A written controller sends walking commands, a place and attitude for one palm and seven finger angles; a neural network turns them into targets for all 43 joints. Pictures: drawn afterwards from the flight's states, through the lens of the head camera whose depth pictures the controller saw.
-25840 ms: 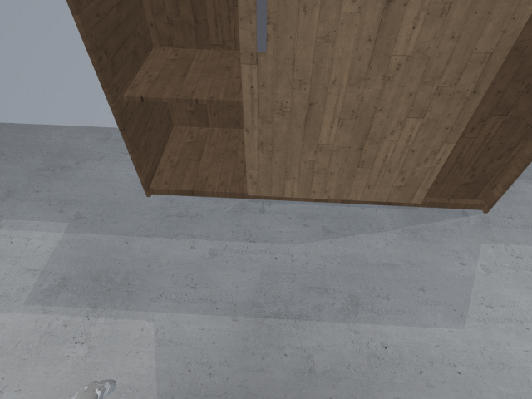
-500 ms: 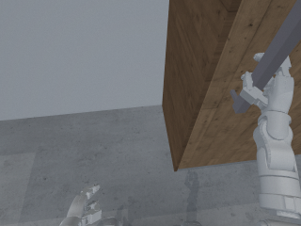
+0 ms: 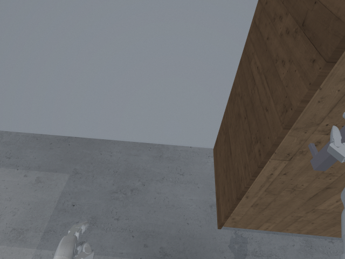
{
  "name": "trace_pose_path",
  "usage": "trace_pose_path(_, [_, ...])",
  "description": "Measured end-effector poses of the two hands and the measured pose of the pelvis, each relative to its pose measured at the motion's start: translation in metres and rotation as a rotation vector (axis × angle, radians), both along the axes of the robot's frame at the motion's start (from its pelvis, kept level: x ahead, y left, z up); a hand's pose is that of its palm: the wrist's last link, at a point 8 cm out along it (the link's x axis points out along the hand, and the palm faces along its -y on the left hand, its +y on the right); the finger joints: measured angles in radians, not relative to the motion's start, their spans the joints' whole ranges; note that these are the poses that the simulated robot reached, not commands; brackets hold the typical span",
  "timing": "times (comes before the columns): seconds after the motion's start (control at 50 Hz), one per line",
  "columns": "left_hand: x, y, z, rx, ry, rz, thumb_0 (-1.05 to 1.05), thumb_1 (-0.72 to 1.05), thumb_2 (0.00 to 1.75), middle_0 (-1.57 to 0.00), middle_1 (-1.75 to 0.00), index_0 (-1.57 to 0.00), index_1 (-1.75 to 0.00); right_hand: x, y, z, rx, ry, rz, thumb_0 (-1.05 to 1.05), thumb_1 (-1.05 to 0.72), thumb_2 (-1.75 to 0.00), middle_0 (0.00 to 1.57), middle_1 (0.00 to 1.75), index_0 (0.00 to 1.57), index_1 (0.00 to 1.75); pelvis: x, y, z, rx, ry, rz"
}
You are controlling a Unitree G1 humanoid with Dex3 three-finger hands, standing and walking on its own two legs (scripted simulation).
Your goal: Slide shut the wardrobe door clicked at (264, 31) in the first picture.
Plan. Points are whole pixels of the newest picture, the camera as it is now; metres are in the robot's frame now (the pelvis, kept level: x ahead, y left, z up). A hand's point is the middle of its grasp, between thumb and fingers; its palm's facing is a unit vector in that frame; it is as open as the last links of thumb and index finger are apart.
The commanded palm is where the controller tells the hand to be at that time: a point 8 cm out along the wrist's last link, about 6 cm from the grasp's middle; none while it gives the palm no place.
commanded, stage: stop walking and hold the door there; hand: right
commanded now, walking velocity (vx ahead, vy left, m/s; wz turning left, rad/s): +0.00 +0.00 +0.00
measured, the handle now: out of the picture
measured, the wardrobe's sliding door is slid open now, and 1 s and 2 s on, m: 0.00 0.00 0.00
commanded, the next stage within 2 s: loosen the grip on the handle in 1.92 s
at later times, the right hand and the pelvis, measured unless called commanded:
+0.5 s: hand (338, 144) +0.35 -0.32 +0.13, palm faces +0.54 +0.79 -0.31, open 6.6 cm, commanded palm +0.30 -0.35 +0.13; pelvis +0.02 +0.01 +0.00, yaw +1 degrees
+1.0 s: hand (337, 146) +0.35 -0.32 +0.12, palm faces +0.40 +0.87 -0.30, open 5.9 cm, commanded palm +0.31 -0.37 +0.13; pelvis -0.01 -0.04 -0.01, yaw -2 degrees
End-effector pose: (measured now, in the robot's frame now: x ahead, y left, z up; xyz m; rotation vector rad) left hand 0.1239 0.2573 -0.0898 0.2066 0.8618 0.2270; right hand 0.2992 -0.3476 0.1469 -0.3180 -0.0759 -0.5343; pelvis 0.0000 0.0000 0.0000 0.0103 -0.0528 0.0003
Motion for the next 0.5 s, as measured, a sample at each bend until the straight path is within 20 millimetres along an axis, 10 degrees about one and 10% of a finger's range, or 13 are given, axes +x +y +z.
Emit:
trace_pose_path(0.2, [-0.024,0.002,-0.019,-0.031,0.114,0.018,0.01,0.9,0.89,-0.2,-0.3,-0.21,-0.3,0.0,0.001,0.001,-0.009,0.016,-0.038,-0.15,-0.53,-0.78,0.46,1.4,0.33,1.37,0.011,0.008,0.003,0.001,0.029,0.007])
trace_pose_path(0.5, [0.023,0.019,0.001,0.011,-0.002,0.016,0.01,0.9,0.89,-0.2,-0.3,-0.2,-0.3,0.0,0.0,0.001,-0.023,0.017,-0.039,-0.17,-0.52,-0.78,0.46,1.4,0.35,1.38,0.021,0.014,0.004,0.0,0.034,0.012])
